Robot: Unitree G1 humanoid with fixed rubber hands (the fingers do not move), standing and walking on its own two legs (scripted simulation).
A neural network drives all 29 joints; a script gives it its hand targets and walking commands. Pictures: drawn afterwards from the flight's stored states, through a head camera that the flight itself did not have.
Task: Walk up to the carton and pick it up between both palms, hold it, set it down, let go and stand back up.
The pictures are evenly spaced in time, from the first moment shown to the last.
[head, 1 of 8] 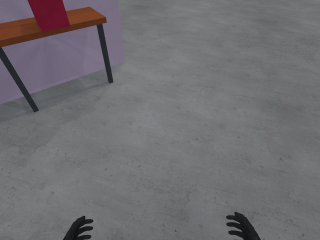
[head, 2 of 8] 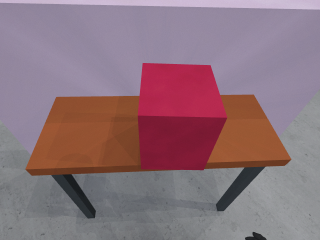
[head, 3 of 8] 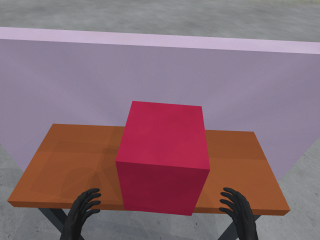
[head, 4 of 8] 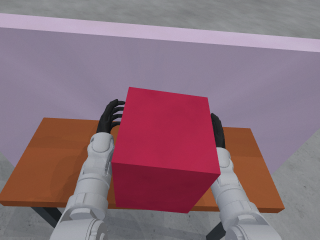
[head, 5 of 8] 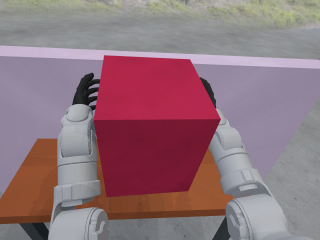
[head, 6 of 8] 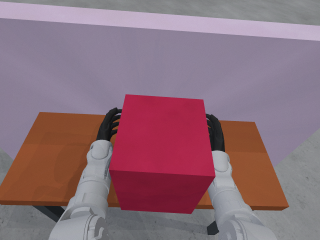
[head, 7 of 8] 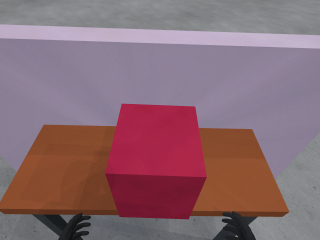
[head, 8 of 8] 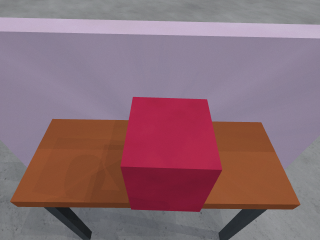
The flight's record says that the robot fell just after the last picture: no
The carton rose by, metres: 0.19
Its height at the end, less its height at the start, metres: +0.00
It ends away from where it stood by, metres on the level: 0.00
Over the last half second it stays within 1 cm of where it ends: yes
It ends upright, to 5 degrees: yes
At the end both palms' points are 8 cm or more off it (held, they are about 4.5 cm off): yes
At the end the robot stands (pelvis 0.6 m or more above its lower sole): yes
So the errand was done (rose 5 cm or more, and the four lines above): yes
